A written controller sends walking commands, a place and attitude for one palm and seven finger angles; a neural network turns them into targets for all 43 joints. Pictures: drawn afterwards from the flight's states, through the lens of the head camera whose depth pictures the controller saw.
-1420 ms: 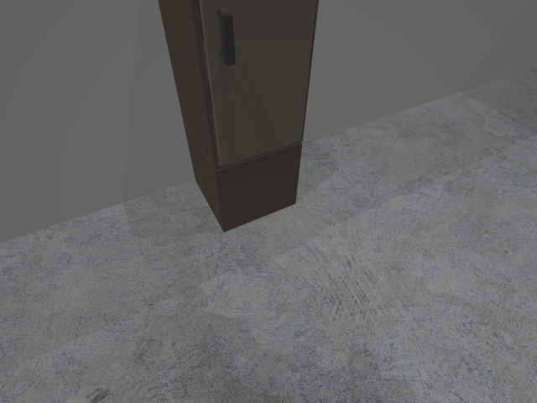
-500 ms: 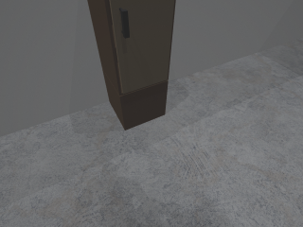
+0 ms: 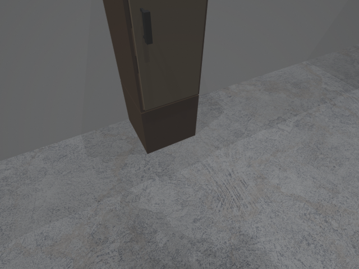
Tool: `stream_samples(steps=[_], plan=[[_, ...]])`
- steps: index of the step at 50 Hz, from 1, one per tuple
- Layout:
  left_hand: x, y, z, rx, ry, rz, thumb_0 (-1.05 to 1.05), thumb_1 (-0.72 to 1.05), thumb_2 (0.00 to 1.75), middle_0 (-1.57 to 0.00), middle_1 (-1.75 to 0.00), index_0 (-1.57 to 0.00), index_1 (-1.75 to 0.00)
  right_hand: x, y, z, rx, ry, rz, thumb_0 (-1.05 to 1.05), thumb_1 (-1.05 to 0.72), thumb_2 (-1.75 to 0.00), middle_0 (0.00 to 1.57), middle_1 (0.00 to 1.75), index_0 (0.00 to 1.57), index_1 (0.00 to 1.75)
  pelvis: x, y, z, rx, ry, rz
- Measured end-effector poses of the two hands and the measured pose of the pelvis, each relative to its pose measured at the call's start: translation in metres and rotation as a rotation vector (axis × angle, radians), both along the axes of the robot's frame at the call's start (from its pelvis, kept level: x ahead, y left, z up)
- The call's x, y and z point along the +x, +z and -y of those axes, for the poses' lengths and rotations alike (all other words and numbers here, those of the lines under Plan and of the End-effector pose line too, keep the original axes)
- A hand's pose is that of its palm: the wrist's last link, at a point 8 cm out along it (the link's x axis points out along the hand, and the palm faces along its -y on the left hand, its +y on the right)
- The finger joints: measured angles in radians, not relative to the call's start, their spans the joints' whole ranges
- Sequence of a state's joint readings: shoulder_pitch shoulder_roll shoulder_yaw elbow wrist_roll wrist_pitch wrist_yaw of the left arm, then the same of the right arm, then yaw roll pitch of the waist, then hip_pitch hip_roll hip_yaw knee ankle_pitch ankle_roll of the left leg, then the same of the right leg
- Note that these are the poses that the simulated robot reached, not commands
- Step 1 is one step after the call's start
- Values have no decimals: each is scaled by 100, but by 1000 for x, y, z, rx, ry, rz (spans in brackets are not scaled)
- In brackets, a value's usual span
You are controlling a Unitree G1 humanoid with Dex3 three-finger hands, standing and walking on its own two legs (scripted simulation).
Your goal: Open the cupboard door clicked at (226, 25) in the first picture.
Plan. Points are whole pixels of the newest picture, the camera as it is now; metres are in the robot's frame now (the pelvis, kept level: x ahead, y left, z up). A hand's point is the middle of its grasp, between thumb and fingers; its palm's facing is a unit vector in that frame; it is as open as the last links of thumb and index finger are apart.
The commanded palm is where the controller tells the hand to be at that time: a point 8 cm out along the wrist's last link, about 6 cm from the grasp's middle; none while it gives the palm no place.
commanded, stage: look at it before walking up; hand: left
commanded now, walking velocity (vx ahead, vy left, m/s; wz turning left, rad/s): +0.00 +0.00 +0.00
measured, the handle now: (145, 25) +0.98 +0.20 +0.12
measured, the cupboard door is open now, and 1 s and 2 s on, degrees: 0 0 0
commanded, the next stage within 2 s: walk to a spot facing it in 0.02 s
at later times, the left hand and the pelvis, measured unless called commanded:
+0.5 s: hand out of the picture +0.06 +0.19 -0.18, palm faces -0.14 -0.95 -0.28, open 7.4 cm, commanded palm none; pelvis -0.02 -0.02 -0.02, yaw -10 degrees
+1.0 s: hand out of the picture +0.09 +0.17 -0.17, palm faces -0.30 -0.93 -0.22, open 7.4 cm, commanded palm none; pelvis +0.00 +0.00 +0.00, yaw -24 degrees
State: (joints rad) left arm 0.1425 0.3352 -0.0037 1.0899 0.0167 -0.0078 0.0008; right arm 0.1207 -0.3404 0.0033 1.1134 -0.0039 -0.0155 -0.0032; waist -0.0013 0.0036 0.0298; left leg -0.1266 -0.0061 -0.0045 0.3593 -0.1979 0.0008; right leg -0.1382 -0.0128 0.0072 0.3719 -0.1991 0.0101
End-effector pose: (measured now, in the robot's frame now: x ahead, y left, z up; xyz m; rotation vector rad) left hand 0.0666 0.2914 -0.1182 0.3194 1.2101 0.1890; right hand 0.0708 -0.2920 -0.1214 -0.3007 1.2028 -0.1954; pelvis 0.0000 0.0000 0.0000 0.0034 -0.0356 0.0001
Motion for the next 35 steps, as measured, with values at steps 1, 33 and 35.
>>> stream_samples(steps=[1,33,35], plan=[[0,0,0,0,0,0,0,90,89,-20,-30,-21,-30,0,0,0,0,0,1,1,-90,-90,20,30,20,30,0,0,0,0,0,0],[-14,-18,90,-60,-127,-91,0,91,89,-20,-30,-20,-30,-89,-44,0,138,-279,-39,1,-90,-90,20,30,20,30,-26,-16,35,29,-240,-17],[-14,-15,95,-69,-146,-102,0,91,89,-20,-30,-21,-30,-92,-36,4,131,-299,-26,1,-90,-90,20,30,20,30,-28,-11,36,35,-264,-27]])
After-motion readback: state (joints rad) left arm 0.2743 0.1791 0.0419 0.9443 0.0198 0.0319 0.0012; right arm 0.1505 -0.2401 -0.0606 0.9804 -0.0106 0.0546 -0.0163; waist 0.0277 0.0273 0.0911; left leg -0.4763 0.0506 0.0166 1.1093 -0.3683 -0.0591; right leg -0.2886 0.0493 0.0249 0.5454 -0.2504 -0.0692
